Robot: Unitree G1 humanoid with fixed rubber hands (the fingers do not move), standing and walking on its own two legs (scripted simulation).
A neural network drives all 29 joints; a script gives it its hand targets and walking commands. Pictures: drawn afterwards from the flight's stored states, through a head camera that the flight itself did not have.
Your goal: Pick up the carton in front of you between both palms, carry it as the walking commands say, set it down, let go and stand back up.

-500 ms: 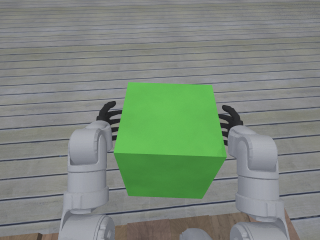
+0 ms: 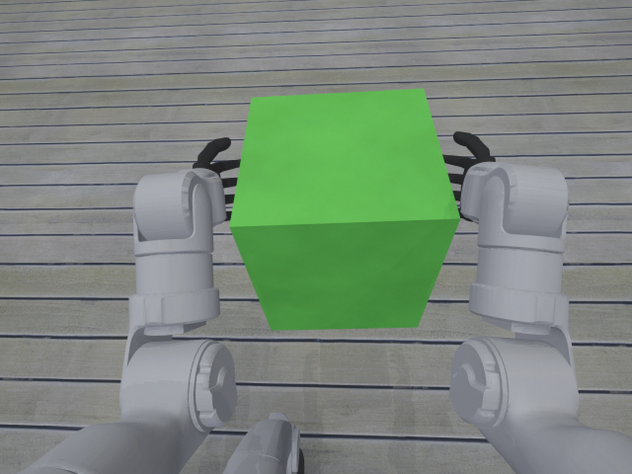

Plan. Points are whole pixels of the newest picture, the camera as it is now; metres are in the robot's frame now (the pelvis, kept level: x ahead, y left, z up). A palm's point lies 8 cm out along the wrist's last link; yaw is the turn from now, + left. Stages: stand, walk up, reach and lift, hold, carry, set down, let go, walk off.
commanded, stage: carry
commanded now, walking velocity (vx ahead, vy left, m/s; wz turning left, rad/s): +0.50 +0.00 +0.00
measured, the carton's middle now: (340, 220) +0.41 +0.01 +0.06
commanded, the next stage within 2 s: none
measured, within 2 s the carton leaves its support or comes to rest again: neither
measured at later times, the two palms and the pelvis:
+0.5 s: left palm (261, 99) +0.70 +0.17 +0.03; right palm (428, 102) +0.68 -0.13 +0.04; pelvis +0.34 +0.04 -0.04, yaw +0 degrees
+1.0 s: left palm (265, 7) +0.96 +0.20 +0.07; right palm (404, 4) +0.98 -0.10 +0.06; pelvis +0.66 +0.03 -0.02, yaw +3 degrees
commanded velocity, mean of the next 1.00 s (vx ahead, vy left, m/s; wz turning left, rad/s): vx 0.43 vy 0.00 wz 0.00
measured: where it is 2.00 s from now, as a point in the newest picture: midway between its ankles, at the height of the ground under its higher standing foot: (335, 268)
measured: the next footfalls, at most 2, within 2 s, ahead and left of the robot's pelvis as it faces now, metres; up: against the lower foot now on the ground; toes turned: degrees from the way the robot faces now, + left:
left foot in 0.16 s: +0.32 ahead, +0.07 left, -0.03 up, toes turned +5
right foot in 0.68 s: +0.66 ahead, -0.04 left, -0.03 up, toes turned -5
